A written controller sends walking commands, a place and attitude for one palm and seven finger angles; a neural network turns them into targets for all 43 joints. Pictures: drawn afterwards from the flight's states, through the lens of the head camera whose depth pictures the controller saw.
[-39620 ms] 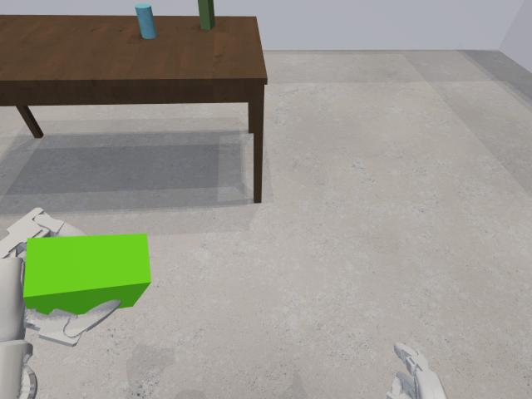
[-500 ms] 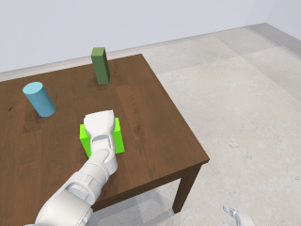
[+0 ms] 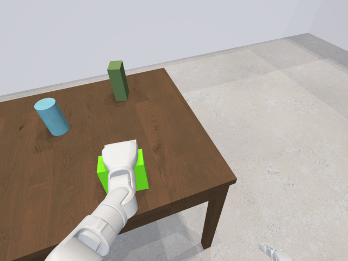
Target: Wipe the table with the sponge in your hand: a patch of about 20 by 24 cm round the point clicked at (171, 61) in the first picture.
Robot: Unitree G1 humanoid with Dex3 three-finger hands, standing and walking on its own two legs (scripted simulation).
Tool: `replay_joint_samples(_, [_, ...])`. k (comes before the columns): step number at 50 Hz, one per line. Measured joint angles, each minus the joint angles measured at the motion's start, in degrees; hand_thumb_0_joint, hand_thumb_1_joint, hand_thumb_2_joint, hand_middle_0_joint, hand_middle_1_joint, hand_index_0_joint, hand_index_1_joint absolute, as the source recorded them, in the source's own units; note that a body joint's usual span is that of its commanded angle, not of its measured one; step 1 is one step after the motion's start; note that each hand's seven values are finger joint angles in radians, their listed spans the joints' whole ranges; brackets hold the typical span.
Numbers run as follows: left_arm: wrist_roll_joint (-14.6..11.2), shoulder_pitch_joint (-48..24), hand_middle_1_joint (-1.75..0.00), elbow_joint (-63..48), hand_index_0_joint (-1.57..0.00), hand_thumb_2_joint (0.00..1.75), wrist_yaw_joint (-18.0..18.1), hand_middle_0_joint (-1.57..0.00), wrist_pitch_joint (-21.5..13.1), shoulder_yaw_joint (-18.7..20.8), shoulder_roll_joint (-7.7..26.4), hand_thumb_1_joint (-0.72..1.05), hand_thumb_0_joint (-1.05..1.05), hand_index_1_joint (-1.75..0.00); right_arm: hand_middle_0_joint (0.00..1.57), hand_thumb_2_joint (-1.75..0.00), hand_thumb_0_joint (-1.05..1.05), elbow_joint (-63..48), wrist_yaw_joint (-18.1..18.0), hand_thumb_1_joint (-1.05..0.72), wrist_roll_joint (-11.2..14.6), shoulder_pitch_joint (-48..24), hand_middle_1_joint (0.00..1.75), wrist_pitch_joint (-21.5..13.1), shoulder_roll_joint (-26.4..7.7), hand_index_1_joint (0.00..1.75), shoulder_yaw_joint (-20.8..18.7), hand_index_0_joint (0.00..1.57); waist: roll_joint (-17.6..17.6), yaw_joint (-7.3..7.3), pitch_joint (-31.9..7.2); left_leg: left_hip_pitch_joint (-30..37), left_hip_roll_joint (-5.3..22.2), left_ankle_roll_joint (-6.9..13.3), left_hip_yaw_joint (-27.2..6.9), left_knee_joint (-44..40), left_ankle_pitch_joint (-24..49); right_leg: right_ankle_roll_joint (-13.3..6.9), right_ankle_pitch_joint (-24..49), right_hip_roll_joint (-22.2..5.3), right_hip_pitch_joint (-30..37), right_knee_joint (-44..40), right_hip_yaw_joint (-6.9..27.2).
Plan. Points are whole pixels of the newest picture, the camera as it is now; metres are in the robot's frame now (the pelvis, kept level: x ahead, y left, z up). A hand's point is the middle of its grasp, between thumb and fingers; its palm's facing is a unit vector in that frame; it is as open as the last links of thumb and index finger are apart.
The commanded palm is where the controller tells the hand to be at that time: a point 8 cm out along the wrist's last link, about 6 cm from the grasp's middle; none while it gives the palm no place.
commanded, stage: wipe back along the third lane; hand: left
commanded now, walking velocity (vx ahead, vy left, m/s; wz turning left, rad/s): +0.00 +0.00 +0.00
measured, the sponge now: (125, 176) +0.35 +0.17 -0.03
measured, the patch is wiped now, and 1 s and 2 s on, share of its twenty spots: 1.00 1.00 1.00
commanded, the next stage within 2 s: slide back across to the middle lane in 1.00 s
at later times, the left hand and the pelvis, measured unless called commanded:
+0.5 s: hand (128, 177) +0.32 +0.15 +0.00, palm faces -0.05 -0.04 -1.00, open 10.0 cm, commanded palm +0.28 +0.13 +0.03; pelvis +0.00 -0.01 +0.00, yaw +0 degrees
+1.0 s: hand (128, 178) +0.32 +0.15 +0.00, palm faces -0.04 -0.05 -1.00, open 10.0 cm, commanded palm +0.28 +0.14 +0.03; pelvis -0.01 -0.01 +0.00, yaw -1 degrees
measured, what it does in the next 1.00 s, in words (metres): stands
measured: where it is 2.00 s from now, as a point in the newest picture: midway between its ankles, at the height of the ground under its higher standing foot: outside the picture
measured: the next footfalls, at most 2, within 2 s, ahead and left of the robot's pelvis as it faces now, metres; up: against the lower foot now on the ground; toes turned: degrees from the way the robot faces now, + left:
none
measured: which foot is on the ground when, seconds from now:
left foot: down 0.00-1.00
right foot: down 0.00-1.00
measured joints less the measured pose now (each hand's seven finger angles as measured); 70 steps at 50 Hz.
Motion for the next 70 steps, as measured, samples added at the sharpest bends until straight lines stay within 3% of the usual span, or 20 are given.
replay_joint_samples(18, [0.1,5.7,-1.36,-5.7,-0.72,1.03,0.2,-0.71,0.6,-2.4,-0.5,-0.47,0.00,-1.37,0.20,-0.90,0.01,-1.0,0.6,-0.91,0.6,-1.5,0.30,-0.3,-0.3,0.30,-0.1,0.20,0.4,1.07,-0.1,1.8,0.3,-0.5,0.2,-0.3,0.2,-0.6,-0.2,0.3,1.1,0.8,0.2])
replay_joint_samples(31, [1.1,6.7,-1.36,-7.2,-0.72,1.03,-0.6,-0.71,0.3,-1.6,-0.5,-0.47,0.00,-1.37,0.20,-0.90,0.01,-1.9,0.6,-0.91,0.2,-2.7,0.30,-0.4,0.0,0.30,0.0,0.20,0.1,1.63,-0.2,1.2,0.5,-0.7,0.1,0.3,-0.1,-0.9,-0.7,0.4,0.4,1.6,0.2])
replay_joint_samples(59, [1.0,6.6,-1.36,-7.9,-0.72,1.03,-1.2,-0.71,0.7,-0.7,-0.4,-0.47,0.00,-1.37,0.20,-0.90,0.01,-1.4,-0.2,-0.91,0.4,-1.6,0.30,-0.6,0.0,0.30,0.1,0.20,0.0,1.00,0.0,0.4,0.4,-0.4,0.5,1.1,-0.1,-0.6,-0.6,0.3,-0.6,2.5,0.7])
replay_joint_samples(70, [0.2,12.1,-1.36,-14.3,-0.73,1.03,-2.6,-0.71,-0.9,2.3,1.6,-0.47,0.00,-1.37,0.20,-0.90,0.01,-2.2,-0.7,-0.91,0.4,-1.5,0.30,-1.0,0.2,0.30,0.6,0.20,0.4,0.77,0.7,3.7,0.6,-0.4,1.2,-1.1,0.3,-0.6,0.0,0.6,2.4,0.5,1.4])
